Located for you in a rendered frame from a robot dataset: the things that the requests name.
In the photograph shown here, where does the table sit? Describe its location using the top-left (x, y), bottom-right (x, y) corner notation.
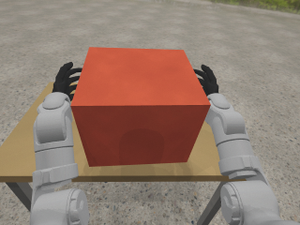
top-left (0, 82), bottom-right (247, 225)

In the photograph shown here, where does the left robot forearm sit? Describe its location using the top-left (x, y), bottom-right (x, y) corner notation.
top-left (29, 92), bottom-right (79, 225)

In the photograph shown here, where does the robot right upper arm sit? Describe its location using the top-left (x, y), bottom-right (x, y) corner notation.
top-left (220, 180), bottom-right (300, 225)

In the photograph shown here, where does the robot left hand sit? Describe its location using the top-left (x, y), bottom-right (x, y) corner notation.
top-left (52, 62), bottom-right (83, 101)

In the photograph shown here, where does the right robot forearm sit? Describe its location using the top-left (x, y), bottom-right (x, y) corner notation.
top-left (204, 93), bottom-right (280, 216)

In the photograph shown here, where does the robot left upper arm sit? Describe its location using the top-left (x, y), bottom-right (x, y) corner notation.
top-left (30, 187), bottom-right (90, 225)

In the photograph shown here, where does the robot right hand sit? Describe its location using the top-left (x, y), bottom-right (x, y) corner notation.
top-left (193, 64), bottom-right (219, 96)

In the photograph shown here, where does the carton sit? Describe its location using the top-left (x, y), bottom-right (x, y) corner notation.
top-left (70, 47), bottom-right (211, 167)

